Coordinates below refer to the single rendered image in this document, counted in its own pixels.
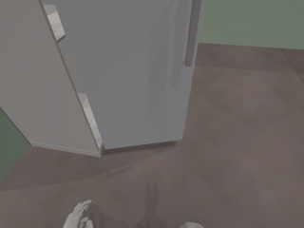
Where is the left robot hand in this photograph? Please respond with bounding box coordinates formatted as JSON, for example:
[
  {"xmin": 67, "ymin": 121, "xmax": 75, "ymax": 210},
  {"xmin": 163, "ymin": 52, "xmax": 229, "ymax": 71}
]
[{"xmin": 63, "ymin": 199, "xmax": 93, "ymax": 228}]

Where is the fridge door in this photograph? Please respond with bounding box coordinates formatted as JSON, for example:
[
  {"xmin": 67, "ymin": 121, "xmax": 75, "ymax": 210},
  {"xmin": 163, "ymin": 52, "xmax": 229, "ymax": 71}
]
[{"xmin": 53, "ymin": 0, "xmax": 205, "ymax": 150}]

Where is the handle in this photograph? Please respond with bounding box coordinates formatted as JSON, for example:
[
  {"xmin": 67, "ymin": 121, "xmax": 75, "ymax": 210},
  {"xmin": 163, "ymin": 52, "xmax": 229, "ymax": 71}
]
[{"xmin": 184, "ymin": 0, "xmax": 202, "ymax": 67}]

